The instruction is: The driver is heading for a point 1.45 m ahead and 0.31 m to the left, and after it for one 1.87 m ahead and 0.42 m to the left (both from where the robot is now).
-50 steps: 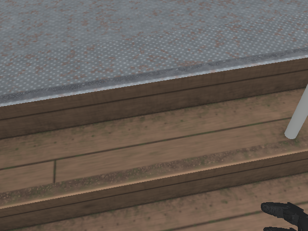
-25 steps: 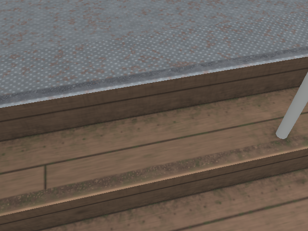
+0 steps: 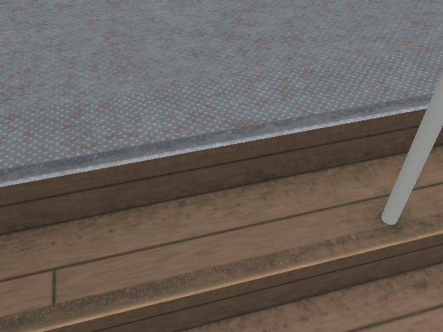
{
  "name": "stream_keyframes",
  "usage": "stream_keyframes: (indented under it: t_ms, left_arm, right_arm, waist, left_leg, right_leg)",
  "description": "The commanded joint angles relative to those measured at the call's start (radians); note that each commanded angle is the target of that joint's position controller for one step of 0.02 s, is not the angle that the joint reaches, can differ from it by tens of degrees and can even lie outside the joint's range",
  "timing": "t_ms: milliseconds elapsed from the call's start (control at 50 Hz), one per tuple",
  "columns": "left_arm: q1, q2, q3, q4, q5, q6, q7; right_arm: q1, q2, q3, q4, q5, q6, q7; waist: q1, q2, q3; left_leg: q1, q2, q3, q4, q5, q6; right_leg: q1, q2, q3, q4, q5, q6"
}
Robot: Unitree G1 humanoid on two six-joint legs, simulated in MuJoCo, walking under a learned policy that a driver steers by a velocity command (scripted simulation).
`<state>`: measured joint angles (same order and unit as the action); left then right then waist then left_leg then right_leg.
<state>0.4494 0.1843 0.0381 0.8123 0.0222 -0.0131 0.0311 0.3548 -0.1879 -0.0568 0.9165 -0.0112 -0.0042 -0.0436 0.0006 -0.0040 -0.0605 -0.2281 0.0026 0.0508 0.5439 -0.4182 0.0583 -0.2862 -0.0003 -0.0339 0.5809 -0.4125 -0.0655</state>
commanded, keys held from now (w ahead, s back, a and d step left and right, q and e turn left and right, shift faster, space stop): w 0.40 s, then no key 0.60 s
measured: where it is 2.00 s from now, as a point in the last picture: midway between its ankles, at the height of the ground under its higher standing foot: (244, 126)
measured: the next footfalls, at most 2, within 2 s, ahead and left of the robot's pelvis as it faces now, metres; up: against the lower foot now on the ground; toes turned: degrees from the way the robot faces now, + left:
left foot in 0.48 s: +0.33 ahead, +0.15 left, +0.17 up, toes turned +5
right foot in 1.14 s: +0.65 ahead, -0.09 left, +0.34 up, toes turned -7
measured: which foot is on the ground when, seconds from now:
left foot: down 0.00-0.04, up 0.06-0.46, down 0.48-1.00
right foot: down 0.00-0.50, up 0.52-1.00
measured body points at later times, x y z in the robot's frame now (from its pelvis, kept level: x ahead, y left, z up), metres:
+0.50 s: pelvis +0.19 +0.05 +0.03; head +0.21 +0.05 +0.47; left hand +0.09 +0.25 -0.12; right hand +0.48 -0.07 -0.01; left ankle +0.30 +0.15 -0.57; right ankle +0.02 -0.10 -0.71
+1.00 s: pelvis +0.38 +0.06 +0.17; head +0.42 +0.08 +0.62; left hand +0.58 +0.23 +0.05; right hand +0.29 -0.10 +0.03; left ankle +0.29 +0.15 -0.57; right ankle +0.48 -0.07 -0.26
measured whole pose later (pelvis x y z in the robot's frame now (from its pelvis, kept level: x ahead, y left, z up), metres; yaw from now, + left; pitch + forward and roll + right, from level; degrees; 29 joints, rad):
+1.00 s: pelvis +0.38 +0.06 +0.17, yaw -1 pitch +4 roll -1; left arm 0.04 0.10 -0.03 0.75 0.04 0.02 0.00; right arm 0.51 -0.03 0.04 1.07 -0.04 -0.11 0.01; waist -0.06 -0.03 0.00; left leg -0.12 0.00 0.09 0.38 -0.33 0.04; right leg -1.34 -0.06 0.00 2.02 -0.28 -0.10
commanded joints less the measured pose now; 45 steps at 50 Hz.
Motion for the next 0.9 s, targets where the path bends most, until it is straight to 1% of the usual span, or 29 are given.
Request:
stream_keyframes:
  t_ms: [20, 60, 80, 120, 140, 180, 240, 260, 340, 400, 420, 440, 460, 480, 500, 520, 540, 560, 580, 600, 620, 640, 660, 680, 740, 800, 820, 860, 900]
  left_arm:
    - [0.212, 0.014, 0.003, 0.006, 0.001, -0.026, 0.001]
    - [0.318, 0.124, 0.039, 0.043, 0.024, -0.026, 0.010]
    - [0.272, 0.104, 0.037, 0.033, 0.011, -0.028, 0.009]
    - [0.157, 0.128, 0.039, 0.016, 0.019, -0.048, 0.007]
    - [0.157, 0.061, -0.001, 0.083, 0.070, -0.065, -0.026]
    - [0.215, -0.027, -0.045, 0.170, 0.104, -0.069, -0.059]
    - [0.245, -0.058, -0.084, 0.250, 0.090, -0.072, -0.066]
    - [0.215, 0.062, -0.019, 0.217, 0.005, -0.117, -0.049]
    - [0.185, 0.040, -0.029, 0.280, -0.008, -0.130, -0.007]
    - [0.118, 0.043, -0.023, 0.233, -0.047, -0.096, 0.021]
    - [0.125, 0.093, -0.051, 0.266, 0.082, -0.112, -0.118]
    - [-0.008, 0.229, -0.005, 0.189, 0.066, -0.125, -0.156]
    - [0.037, 0.239, 0.041, 0.181, -0.063, -0.113, -0.047]
    - [0.050, 0.236, 0.035, 0.210, -0.086, -0.120, -0.024]
    - [0.035, 0.184, 0.036, 0.176, -0.091, -0.129, -0.021]
    - [0.014, 0.035, 0.027, 0.118, -0.059, -0.125, -0.043]
    - [0.048, -0.010, 0.028, 0.093, 0.004, -0.114, -0.059]
    - [0.009, -0.043, 0.024, 0.043, 0.012, -0.099, -0.069]
    - [-0.152, -0.009, 0.018, 0.077, -0.025, -0.081, -0.103]
    - [-0.185, -0.020, 0.005, 0.052, -0.014, -0.076, -0.105]
    - [-0.181, -0.048, -0.012, 0.045, -0.009, -0.073, -0.095]
    - [-0.146, -0.049, -0.025, 0.052, 0.000, -0.067, -0.087]
    - [-0.094, -0.074, -0.014, 0.011, 0.040, -0.041, -0.030]
    - [-0.129, -0.096, -0.029, -0.010, 0.051, -0.032, -0.011]
    - [-0.235, -0.029, -0.024, -0.060, 0.009, -0.020, -0.018]
    - [-0.263, -0.037, -0.017, -0.057, -0.006, -0.015, 0.000]
    - [-0.457, 0.020, -0.039, -0.126, -0.016, 0.005, -0.040]
    - [-0.419, 0.006, -0.047, -0.105, -0.015, 0.015, -0.025]
    - [-0.432, 0.003, -0.053, -0.089, 0.010, -0.016, -0.044]
  right_arm:
    - [-0.182, -0.119, -0.029, -0.097, 0.003, -0.014, 0.012]
    - [-0.218, -0.048, -0.005, -0.139, 0.033, -0.037, 0.029]
    - [-0.210, -0.086, -0.019, -0.128, 0.001, -0.044, 0.039]
    - [-0.196, -0.043, -0.008, -0.144, -0.014, -0.066, 0.066]
    - [-0.164, -0.004, 0.017, -0.126, -0.051, -0.079, 0.106]
    - [-0.133, 0.036, 0.045, -0.149, -0.061, -0.078, 0.119]
    - [-0.248, 0.067, 0.093, -0.208, -0.039, -0.055, 0.106]
    - [-0.378, 0.101, 0.082, -0.282, -0.014, -0.052, 0.069]
    - [-0.601, 0.080, 0.100, -0.467, 0.001, -0.010, 0.029]
    - [-0.520, 0.098, 0.115, -0.454, 0.023, 0.008, 0.052]
    - [-0.684, 0.082, 0.142, -0.494, -0.003, 0.023, 0.151]
    - [-0.515, 0.008, 0.109, -0.424, 0.002, 0.027, 0.190]
    - [-0.143, -0.006, 0.064, -0.275, 0.024, 0.005, 0.080]
    - [0.009, -0.018, 0.065, -0.221, 0.027, -0.024, 0.029]
    - [0.136, -0.112, 0.027, -0.169, -0.010, -0.030, -0.008]
    - [0.144, -0.253, -0.010, -0.112, -0.016, -0.023, -0.030]
    - [0.007, -0.208, -0.008, -0.121, 0.009, -0.027, -0.026]
    - [-0.109, -0.129, 0.001, -0.101, 0.016, -0.034, -0.014]
    - [-0.009, -0.091, 0.025, -0.042, -0.043, -0.070, 0.080]
    - [-0.048, -0.040, 0.029, 0.028, -0.035, -0.084, 0.108]
    - [-0.132, 0.046, 0.058, 0.059, -0.045, -0.086, 0.116]
    - [-0.192, 0.100, 0.078, 0.062, -0.037, -0.094, 0.112]
    - [-0.047, 0.117, 0.049, 0.115, 0.006, -0.124, 0.058]
    - [0.013, 0.112, 0.058, 0.157, 0.023, -0.141, 0.038]
    - [-0.002, 0.043, 0.052, 0.119, 0.006, -0.148, 0.005]
    - [0.146, -0.016, 0.039, 0.130, 0.012, -0.156, -0.001]
    - [0.098, -0.020, 0.062, 0.109, -0.117, -0.122, 0.075]
    - [0.174, 0.036, 0.081, 0.138, -0.155, -0.087, 0.120]
    - [0.244, 0.037, 0.082, 0.159, -0.126, -0.088, 0.124]
  waist:
    - [0.121, 0.030, 0.185]
    - [0.136, -0.350, 0.169]
    - [0.116, -0.206, 0.164]
    - [0.053, -0.089, 0.141]
    - [0.084, -0.117, 0.173]
    - [0.062, -0.021, 0.106]
    - [0.045, -0.053, 0.044]
    - [0.058, 0.010, 0.051]
    - [0.050, -0.105, 0.244]
    - [0.032, -0.079, 0.158]
    - [-0.057, -0.246, -0.013]
    - [-0.135, -0.238, -0.033]
    - [-0.146, -0.118, -0.169]
    - [-0.215, -0.157, -0.241]
    - [-0.238, -0.049, -0.264]
    - [-0.183, 0.369, -0.263]
    - [-0.065, 0.248, -0.271]
    - [0.022, 0.143, -0.153]
    - [-0.114, 0.194, 0.013]
    - [-0.034, 0.070, 0.020]
    - [0.043, -0.044, -0.001]
    - [0.077, 0.012, -0.027]
    - [0.119, 0.027, 0.005]
    - [0.124, -0.018, 0.033]
    - [0.098, -0.047, 0.037]
    - [0.040, 0.081, 0.009]
    - [-0.019, 0.260, -0.075]
    - [-0.033, 0.054, 0.020]
    - [-0.050, -0.002, 0.030]
  left_leg:
    - [-0.395, 0.128, -0.179, -0.113, -0.376, 0.096]
    - [-0.624, -0.023, 0.022, 0.399, -0.092, 0.018]
    - [-0.639, 0.004, -0.043, 0.652, -0.026, 0.002]
    - [-0.676, 0.037, -0.068, 0.989, 0.035, 0.004]
    - [-0.909, -0.039, -0.215, 1.348, 0.099, 0.086]
    - [-1.213, -0.026, -0.221, 1.586, 0.156, 0.176]
    - [-1.396, 0.057, -0.126, 1.783, 0.171, 0.218]
    - [-1.180, 0.035, -0.009, 1.664, 0.084, 0.089]
    - [-1.191, 0.123, 0.015, 1.442, -0.051, 0.032]
    - [-0.617, 0.109, 0.118, 0.945, -0.057, 0.093]
    - [-0.411, -0.007, 0.069, 0.999, -0.047, 0.102]
    - [-0.454, -0.048, 0.098, 0.884, 0.016, 0.074]
    - [-0.313, -0.096, 0.230, 0.726, -0.182, 0.099]
    - [-0.109, -0.070, 0.115, 0.564, 0.021, 0.098]
    - [0.064, 0.077, -0.282, 0.373, 0.017, 0.142]
    - [0.165, 0.327, -0.825, -0.053, 0.513, 0.248]
    - [0.076, 0.332, -0.898, -0.062, 0.622, 0.243]
    - [-0.055, 0.296, -0.753, -0.018, 0.421, 0.227]
    - [-0.192, 0.258, -0.624, -0.031, 0.310, 0.228]
    - [-0.211, 0.249, -0.518, -0.015, 0.326, 0.224]
    - [-0.259, 0.231, -0.438, -0.044, 0.357, 0.176]
    - [-0.253, 0.221, -0.409, -0.122, 0.422, 0.166]
    - [-0.159, 0.191, -0.318, -0.030, 0.401, 0.123]
    - [-0.155, 0.160, -0.227, -0.048, 0.470, 0.080]
    - [-0.174, 0.147, -0.096, -0.158, 0.762, 0.084]
    - [0.040, 0.195, -0.143, -0.185, 0.889, 0.155]
    - [0.111, 0.237, -0.218, -0.195, 0.823, 0.217]
    - [0.308, 0.321, -0.293, -0.184, 0.528, 0.220]
    - [0.340, 0.237, -0.178, -0.187, 0.395, 0.194]
  right_leg:
    - [0.217, 0.015, -0.008, -0.122, -0.066, -0.039]
    - [0.313, -0.305, 0.642, -0.455, -0.463, -0.173]
    - [0.262, -0.349, 0.731, -0.503, -0.473, -0.210]
    - [0.170, -0.328, 0.623, -0.465, -0.331, -0.249]
    - [0.106, -0.333, 0.658, -0.377, -0.271, -0.329]
    - [0.224, -0.282, 0.496, -0.286, -0.128, -0.288]
    - [0.261, -0.247, 0.378, -0.283, -0.002, -0.239]
    - [0.190, -0.243, 0.319, -0.337, -0.064, -0.159]
    - [0.044, -0.219, 0.252, -0.537, 0.010, -0.132]
    - [-0.068, -0.197, 0.075, -0.710, 0.436, -0.145]
    - [-0.261, -0.272, 0.142, -0.592, 1.056, -0.222]
    - [0.005, -0.318, 0.100, -0.483, 1.494, -0.225]
    - [0.294, -0.216, -0.034, -0.196, 1.813, -0.126]
    - [0.251, -0.200, -0.009, 0.040, 1.787, -0.060]
    - [0.025, -0.120, 0.048, 0.343, 1.484, -0.001]
    - [-0.270, 0.142, 0.072, 0.807, 0.282, 0.064]
    - [-0.342, 0.116, 0.260, 1.159, 0.219, 0.040]
    - [-0.422, 0.066, 0.198, 1.224, 0.287, 0.028]
    - [-0.620, 0.117, 0.389, 1.382, 0.381, -0.080]
    - [-0.706, 0.114, 0.356, 1.375, 0.381, -0.151]
    - [-0.712, 0.084, 0.365, 1.306, 0.405, -0.192]
    - [-0.729, 0.071, 0.370, 1.302, 0.365, -0.203]
    - [-0.713, 0.116, 0.232, 1.388, 0.233, -0.078]
    - [-0.764, 0.071, 0.234, 1.316, 0.234, -0.045]
    - [-0.671, 0.024, 0.051, 1.046, 0.310, 0.023]
    - [-0.809, 0.005, 0.013, 1.271, 0.220, 0.025]
    - [-1.041, 0.034, 0.146, 1.639, 0.086, -0.029]
    - [-1.365, 0.068, 0.341, 1.774, 0.141, -0.126]
    - [-1.388, 0.020, 0.215, 1.628, 0.215, -0.151]
Velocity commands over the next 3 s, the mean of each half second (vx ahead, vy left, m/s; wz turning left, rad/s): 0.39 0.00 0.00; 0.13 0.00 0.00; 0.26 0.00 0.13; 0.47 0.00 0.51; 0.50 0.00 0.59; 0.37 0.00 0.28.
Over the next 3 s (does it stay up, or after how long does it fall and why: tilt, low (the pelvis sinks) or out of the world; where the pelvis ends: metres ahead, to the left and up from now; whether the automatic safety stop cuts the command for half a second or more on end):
stays up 1.37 0.21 0.52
